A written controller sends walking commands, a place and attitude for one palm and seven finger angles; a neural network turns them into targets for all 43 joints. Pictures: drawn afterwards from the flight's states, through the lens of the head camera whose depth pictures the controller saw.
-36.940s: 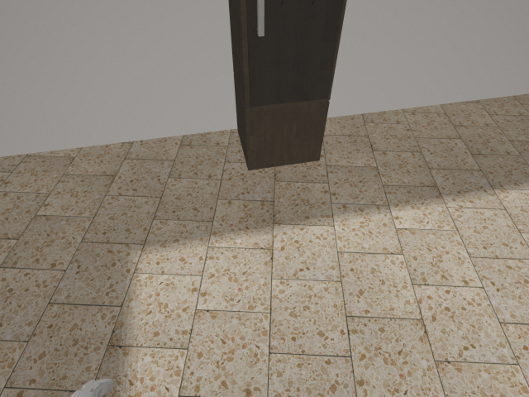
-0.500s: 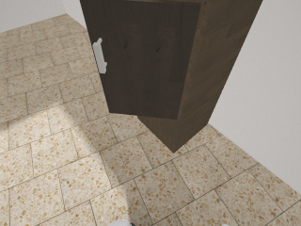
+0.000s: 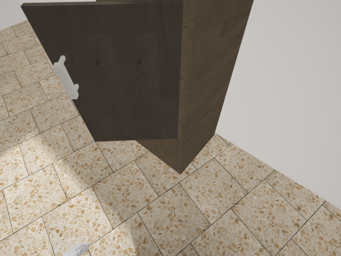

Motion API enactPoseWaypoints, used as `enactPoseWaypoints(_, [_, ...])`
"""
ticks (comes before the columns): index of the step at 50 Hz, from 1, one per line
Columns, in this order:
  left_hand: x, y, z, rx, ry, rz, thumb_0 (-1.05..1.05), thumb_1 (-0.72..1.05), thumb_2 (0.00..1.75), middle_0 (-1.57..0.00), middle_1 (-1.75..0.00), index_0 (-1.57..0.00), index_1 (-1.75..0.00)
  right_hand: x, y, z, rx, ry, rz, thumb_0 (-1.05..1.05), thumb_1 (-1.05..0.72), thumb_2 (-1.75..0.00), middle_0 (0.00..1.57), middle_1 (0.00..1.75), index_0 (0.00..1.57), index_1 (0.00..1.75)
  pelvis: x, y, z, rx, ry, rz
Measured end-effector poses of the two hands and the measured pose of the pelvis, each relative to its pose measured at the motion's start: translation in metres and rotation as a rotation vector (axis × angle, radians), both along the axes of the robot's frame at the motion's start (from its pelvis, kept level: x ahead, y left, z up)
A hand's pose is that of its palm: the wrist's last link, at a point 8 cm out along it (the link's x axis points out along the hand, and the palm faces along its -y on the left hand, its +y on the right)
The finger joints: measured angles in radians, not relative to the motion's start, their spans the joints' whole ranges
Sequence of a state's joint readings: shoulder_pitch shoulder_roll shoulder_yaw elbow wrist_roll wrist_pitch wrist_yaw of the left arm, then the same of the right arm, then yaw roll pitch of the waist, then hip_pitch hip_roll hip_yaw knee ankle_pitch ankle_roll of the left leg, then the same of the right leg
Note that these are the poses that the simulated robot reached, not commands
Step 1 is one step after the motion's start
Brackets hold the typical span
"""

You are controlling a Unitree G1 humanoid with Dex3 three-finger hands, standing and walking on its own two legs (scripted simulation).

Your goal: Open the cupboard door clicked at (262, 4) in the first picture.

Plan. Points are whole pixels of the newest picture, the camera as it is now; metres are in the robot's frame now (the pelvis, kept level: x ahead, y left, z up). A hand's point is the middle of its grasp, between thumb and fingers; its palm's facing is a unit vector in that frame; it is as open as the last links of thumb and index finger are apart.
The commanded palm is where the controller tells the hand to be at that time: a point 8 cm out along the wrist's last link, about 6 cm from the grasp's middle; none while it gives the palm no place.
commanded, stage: come to a stop and stand still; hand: left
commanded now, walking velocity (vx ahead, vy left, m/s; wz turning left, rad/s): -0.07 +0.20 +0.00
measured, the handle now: (68, 77) +0.58 +0.34 +0.06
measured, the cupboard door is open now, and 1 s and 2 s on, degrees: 42 42 42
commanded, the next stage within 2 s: look again from close up in 0.72 s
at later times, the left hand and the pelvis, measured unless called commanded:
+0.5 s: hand out of the picture -0.04 +0.20 -0.17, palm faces +0.11 -0.97 -0.23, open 7.3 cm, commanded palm none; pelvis -0.04 +0.01 +0.00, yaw +2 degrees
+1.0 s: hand out of the picture +0.02 +0.19 -0.17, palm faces +0.00 -0.97 -0.25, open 7.3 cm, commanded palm none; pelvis -0.01 +0.01 +0.00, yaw +0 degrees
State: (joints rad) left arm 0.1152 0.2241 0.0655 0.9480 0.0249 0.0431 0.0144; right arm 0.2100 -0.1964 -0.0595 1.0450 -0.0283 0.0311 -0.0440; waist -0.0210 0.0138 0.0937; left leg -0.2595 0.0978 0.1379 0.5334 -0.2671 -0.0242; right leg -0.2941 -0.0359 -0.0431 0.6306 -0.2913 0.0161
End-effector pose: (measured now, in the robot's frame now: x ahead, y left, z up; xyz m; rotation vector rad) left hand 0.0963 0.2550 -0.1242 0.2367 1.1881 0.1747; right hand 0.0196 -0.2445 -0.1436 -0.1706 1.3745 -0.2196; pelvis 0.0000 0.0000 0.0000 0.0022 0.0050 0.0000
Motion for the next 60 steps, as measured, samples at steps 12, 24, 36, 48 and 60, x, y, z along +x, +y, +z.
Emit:
enactPoseWaypoints(12, [-0.039, -0.053, 0.012, -0.016, 0.022, 0.017, 0.0, 0.91, 0.9, -0.2, -0.3, -0.2, -0.3, -0.015, -0.031, -0.002, 0.063, 0.038, -0.001, 0.0, -0.91, -0.9, 0.2, 0.29, 0.2, 0.3, -0.013, -0.029, 0.01, 0.044, -0.013, 0.012])
enactPoseWaypoints(24, [-0.138, -0.01, -0.009, -0.045, 0.156, 0.142, 0.0, 0.91, 0.9, -0.2, -0.3, -0.2, -0.3, 0.02, 0.0, 0.015, 0.02, -0.112, 0.118, 0.0, -0.91, -0.9, 0.2, 0.29, 0.2, 0.3, -0.037, 0.001, 0.006, 0.017, -0.012, 0.026])
enactPoseWaypoints(36, [-0.145, -0.003, -0.017, -0.109, 0.231, 0.112, 0.01, 0.91, 0.9, -0.19, -0.3, -0.2, -0.3, -0.021, 0.037, 0.016, 0.022, -0.038, 0.088, 0.0, -0.92, -0.9, 0.2, 0.3, 0.2, 0.3, -0.029, 0.018, 0.009, 0.012, -0.005, 0.024])
enactPoseWaypoints(48, [-0.089, -0.02, -0.012, -0.037, 0.155, 0.024, 0.01, 0.93, 0.9, -0.2, -0.3, -0.2, -0.3, -0.04, 0.03, -0.012, 0.085, 0.013, 0.021, 0.0, -0.91, -0.9, 0.2, 0.29, 0.2, 0.3, -0.011, 0.008, -0.002, -0.004, 0.005, 0.007])
enactPoseWaypoints(60, [-0.06, -0.025, -0.006, -0.024, 0.071, 0.02, 0.0, 0.92, 0.9, -0.2, -0.3, -0.2, -0.3, -0.024, 0.031, -0.014, 0.105, -0.012, 0.038, 0.01, -0.92, -0.9, 0.2, 0.3, 0.2, 0.3, -0.002, 0.0, -0.001, 0.01, -0.008, 0.008])
